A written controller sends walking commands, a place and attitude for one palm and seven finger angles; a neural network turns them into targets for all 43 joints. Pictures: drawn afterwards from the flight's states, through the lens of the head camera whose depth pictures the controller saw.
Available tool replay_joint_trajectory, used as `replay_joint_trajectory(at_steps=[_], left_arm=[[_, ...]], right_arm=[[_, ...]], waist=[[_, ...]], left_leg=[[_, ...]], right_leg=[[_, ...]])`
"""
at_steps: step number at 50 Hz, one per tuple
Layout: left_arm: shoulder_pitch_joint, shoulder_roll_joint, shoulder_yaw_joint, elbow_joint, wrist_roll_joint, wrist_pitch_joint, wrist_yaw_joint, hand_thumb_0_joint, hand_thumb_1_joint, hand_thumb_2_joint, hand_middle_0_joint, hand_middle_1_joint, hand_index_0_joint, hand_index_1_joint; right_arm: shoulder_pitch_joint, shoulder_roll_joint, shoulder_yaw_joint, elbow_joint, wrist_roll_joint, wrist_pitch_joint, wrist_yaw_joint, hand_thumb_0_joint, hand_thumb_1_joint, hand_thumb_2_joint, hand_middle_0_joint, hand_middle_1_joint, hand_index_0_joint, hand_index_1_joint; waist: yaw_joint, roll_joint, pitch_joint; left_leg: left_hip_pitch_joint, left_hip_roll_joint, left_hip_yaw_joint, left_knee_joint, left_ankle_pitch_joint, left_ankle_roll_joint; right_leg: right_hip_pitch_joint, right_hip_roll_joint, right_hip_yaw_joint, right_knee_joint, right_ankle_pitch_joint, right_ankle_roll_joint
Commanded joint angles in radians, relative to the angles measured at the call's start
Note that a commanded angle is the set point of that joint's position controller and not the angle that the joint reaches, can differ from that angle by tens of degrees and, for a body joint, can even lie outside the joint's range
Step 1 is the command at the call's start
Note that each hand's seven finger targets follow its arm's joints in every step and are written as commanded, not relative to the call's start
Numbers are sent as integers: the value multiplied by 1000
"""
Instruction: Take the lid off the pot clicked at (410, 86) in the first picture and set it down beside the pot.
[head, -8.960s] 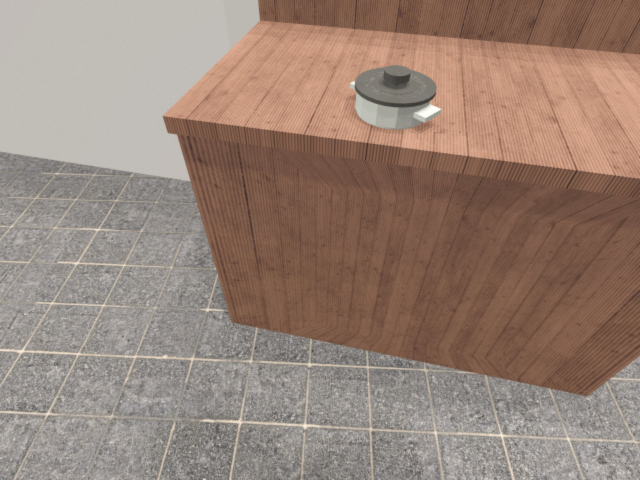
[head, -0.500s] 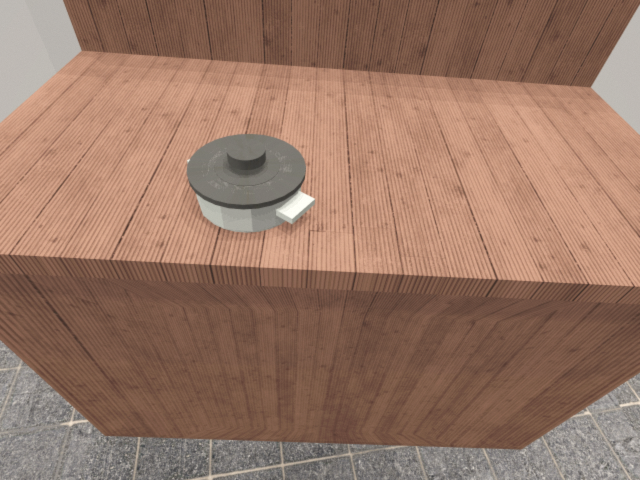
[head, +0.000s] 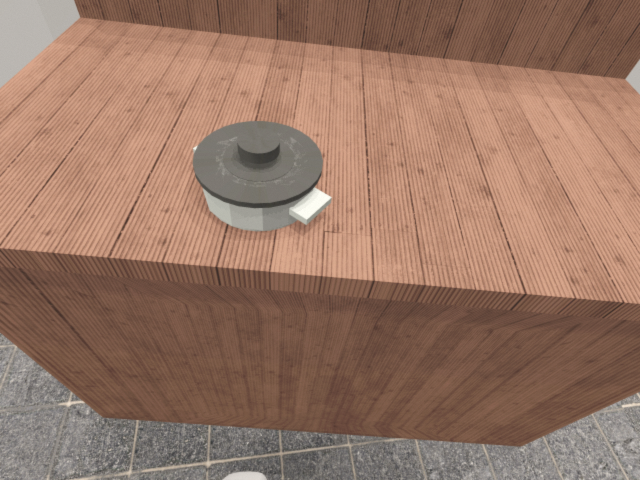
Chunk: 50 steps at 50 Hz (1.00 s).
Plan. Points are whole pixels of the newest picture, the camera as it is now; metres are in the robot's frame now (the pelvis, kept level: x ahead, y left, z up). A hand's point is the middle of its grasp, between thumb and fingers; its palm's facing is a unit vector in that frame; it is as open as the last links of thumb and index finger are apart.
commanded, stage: come to a stop and stand still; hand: left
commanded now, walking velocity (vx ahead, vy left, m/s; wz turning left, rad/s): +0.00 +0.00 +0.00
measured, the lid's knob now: (258, 145) +0.46 +0.12 +0.17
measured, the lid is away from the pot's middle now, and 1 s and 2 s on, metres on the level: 0.00 0.00 0.00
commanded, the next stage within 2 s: look again from close up in 1.46 s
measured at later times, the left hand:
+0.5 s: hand out of the picture -0.12 +0.20 -0.17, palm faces +0.05 -0.98 -0.17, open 7.4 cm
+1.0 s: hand out of the picture -0.18 +0.20 -0.17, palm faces +0.08 -0.98 -0.16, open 7.4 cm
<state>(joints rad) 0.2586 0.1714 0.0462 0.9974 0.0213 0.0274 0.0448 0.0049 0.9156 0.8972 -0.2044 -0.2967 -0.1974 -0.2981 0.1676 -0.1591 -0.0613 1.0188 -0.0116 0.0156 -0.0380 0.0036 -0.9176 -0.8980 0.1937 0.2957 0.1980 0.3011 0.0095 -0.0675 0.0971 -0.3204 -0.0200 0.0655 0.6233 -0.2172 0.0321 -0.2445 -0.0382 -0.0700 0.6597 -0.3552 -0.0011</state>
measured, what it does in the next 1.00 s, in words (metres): walks backwards: right foot, then left foot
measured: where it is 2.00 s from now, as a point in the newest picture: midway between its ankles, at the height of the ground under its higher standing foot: outside the picture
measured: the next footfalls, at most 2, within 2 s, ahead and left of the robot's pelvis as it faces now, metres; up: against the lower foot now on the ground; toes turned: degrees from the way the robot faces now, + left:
right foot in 0.34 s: -0.08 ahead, -0.10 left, +0.00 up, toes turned -3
left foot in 0.50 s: +0.03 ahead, +0.12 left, +0.00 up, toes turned -1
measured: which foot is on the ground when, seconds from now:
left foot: down 0.00-0.36, up 0.38-0.48, down 0.50-1.00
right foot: down 0.00-0.00, up 0.02-0.32, down 0.34-1.00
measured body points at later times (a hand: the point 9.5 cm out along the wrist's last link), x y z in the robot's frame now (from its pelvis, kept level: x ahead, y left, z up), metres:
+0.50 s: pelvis -0.06 +0.03 +0.01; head -0.08 +0.05 +0.46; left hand -0.12 +0.25 -0.15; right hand -0.06 -0.21 -0.14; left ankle -0.01 +0.12 -0.72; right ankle -0.12 -0.09 -0.72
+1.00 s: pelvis -0.12 +0.05 +0.01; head -0.14 +0.06 +0.46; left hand -0.18 +0.26 -0.15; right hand -0.13 -0.17 -0.15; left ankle -0.01 +0.12 -0.72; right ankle -0.12 -0.09 -0.72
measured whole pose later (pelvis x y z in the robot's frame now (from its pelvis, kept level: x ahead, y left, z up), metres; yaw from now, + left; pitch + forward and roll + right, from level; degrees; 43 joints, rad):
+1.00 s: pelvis -0.12 +0.05 +0.01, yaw +0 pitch -3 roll -1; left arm 0.43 0.12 0.03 1.12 0.02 0.01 0.04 0.00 0.91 0.90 -0.20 -0.30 -0.19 -0.30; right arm 0.31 -0.11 -0.05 1.12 -0.02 0.03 -0.03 0.01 -0.92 -0.90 0.20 0.30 0.20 0.30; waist 0.00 0.00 0.00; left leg -0.34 -0.04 0.02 0.48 -0.15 0.04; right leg -0.19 -0.02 -0.02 0.50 -0.27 0.02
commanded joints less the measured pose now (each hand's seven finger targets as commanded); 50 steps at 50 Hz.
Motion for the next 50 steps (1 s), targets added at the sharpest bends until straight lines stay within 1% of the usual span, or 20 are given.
replay_joint_trajectory(at_steps=[1, 3, 6, 7, 11, 12, 15, 16, 18, 19, 20, 22, 25, 27, 31, 33, 39, 43, 45, 50], left_arm=[[50, 76, 21, -68, -9, -1, 11, 0, 900, 900, -200, -300, -200, -300], [78, 73, 20, -48, -1, 4, 3, 0, 900, 900, -200, -300, -200, -300], [101, 53, 9, -23, 3, 1, -8, 0, 900, 900, -200, -300, -200, -300], [101, 46, 4, -23, 2, -2, -9, 0, 900, 900, -200, -300, -200, -300], [143, 42, -1, -13, 1, 1, -10, 0, 900, 900, -200, -300, -200, -300], [163, 40, -2, -4, 1, 0, -10, 0, 900, 900, -200, -300, -200, -300], [273, 38, -3, 36, 4, -2, -7, 0, 900, 900, -200, -300, -200, -300], [271, 61, -1, 36, 9, -6, -4, 0, 900, 900, -200, -300, -200, -300], [181, 120, 9, 8, 6, -8, -3, 0, 900, 900, -200, -300, -200, -300], [81, 123, 9, -19, -2, -18, 1, 0, 900, 900, -200, -300, -200, -300], [18, 103, 6, -36, -3, -26, 6, 0, 900, 900, -200, -300, -200, -300], [41, 86, -3, -22, -10, -41, 2, 0, 900, 900, -200, -300, -200, -300], [150, 52, -15, 27, -11, -46, -4, 0, 900, 900, -200, -300, -200, -300], [199, 43, -16, 56, -14, -44, -4, 0, 900, 900, -200, -300, -200, -300], [216, 38, -15, 87, -10, -31, -4, 0, 900, 900, -200, -300, -200, -300], [229, 28, -15, 90, -6, -27, -5, 0, 900, 900, -200, -300, -200, -300], [277, 12, -4, 102, 3, -17, -6, 0, 900, 900, -200, -300, -200, -300], [270, 7, -6, 96, 1, -27, -6, 0, 900, 900, -200, -300, -200, -300], [220, 15, -8, 89, -5, -35, -6, 0, 900, 900, -200, -300, -200, -300], [138, 32, -9, 67, -5, -31, -3, 0, 900, 900, -200, -300, -200, -300]], right_arm=[[99, -125, -4, -48, -13, -19, 6, 0, -900, -900, 200, 300, 200, 300], [20, -115, 4, -81, -12, -22, 3, 0, -900, -900, 200, 300, 200, 300], [10, -124, 4, -81, -9, -17, 10, 0, -900, -900, 200, 300, 200, 300], [23, -118, 3, -79, -7, -18, 10, 0, -900, -900, 200, 300, 200, 300], [87, -131, -8, -54, -9, -9, 17, 0, -900, -900, 200, 300, 200, 300], [93, -130, -12, -49, -9, -7, 19, 0, -900, -900, 200, 300, 200, 300], [93, -124, -17, -31, -4, 3, 22, 0, -900, -900, 200, 300, 200, 300], [103, -94, -14, -25, 3, 5, 23, 0, -900, -900, 200, 300, 200, 300], [110, -47, -11, -27, -1, 19, 23, 0, -900, -900, 200, 300, 200, 300], [118, -57, -14, -16, -5, 22, 25, 0, -900, -900, 200, 300, 200, 300], [125, -57, -16, -6, -5, 19, 26, 0, -900, -900, 200, 300, 200, 300], [137, -29, 3, 8, 3, 6, 24, 0, -900, -900, 200, 300, 200, 300], [148, -43, 22, 35, 5, -25, 12, 0, -900, -900, 200, 300, 200, 300], [145, -49, 30, 51, 5, -36, 2, 0, -900, -900, 200, 300, 200, 300], [158, -84, 23, 63, 4, -33, 3, 0, -900, -900, 200, 300, 200, 300], [145, -89, 16, 60, 5, -27, 3, 0, -900, -900, 200, 300, 200, 300], [153, -86, -5, 63, -3, -7, 8, 0, -900, -900, 200, 300, 200, 300], [174, -44, -3, 71, -4, -3, 8, 0, -900, -900, 200, 300, 200, 300], [206, -15, 3, 80, -4, -3, 10, 0, -900, -900, 200, 300, 200, 300], [252, -3, 9, 83, -3, 2, 12, 0, -900, -900, 200, 300, 200, 300]], waist=[[-22, 342, -66], [11, 279, -47], [12, 202, -80], [9, 148, -88], [-14, 169, -121], [-10, 133, -114], [15, 71, -97], [4, 12, -83], [-30, -111, -35], [-52, -161, -5], [-60, -169, 34], [-59, -108, 42], [-18, 114, 49], [14, 100, 38], [11, 198, -32], [20, 183, -7], [24, 132, -6], [9, 14, -9], [-22, -58, -9], [-54, -16, 53]], left_leg=[[-19, 308, -358, -391, 231, 163], [-63, 288, -350, -413, 28, 170], [2, 231, -284, -428, -152, 135], [9, 233, -292, -439, -170, 136], [91, 223, -301, -497, -245, 104], [82, 217, -296, -503, -245, 96], [57, 134, -203, -446, -224, 15], [44, 75, -140, -353, -178, -19], [141, -2, -49, -78, -99, -59], [154, 17, -67, 19, -59, -59], [128, 33, -81, 56, -35, -48], [114, 44, -77, -17, -1, -35], [116, 98, -151, -208, 143, -7], [67, 116, -186, -247, 178, 14], [60, 146, -276, -390, -119, 28], [1, 144, -292, -435, -275, 27], [-67, 128, -277, -475, -409, 11], [13, 65, -189, -339, -253, -9], [107, 40, -139, -225, -118, -16], [121, 46, -146, -164, -161, -17]], right_leg=[[-29, 27, 79, 274, -251, -24], [-54, 8, 113, 321, -197, -26], [-83, 9, 80, 282, -124, -12], [-73, 6, 74, 244, -133, -12], [-39, 13, 27, 65, -172, -14], [-8, 23, 13, 7, -163, -19], [94, 27, 15, -305, -14, -37], [74, -35, 120, -369, -33, -69], [-163, -213, 275, -521, -256, -148], [-247, -231, 305, -539, -282, -178], [-249, -216, 280, -521, -198, -171], [-182, -179, 230, -451, -19, -139], [-81, -72, 140, -282, 164, -60], [3, -47, 107, -278, 182, -41], [58, -22, 66, -239, 56, -25], [64, -14, 56, -240, 26, -23], [53, 12, 31, -230, -62, -25], [-47, -36, 114, -335, -120, -44], [-153, -84, 169, -386, -175, -61], [-293, -83, 178, -379, -287, -62]])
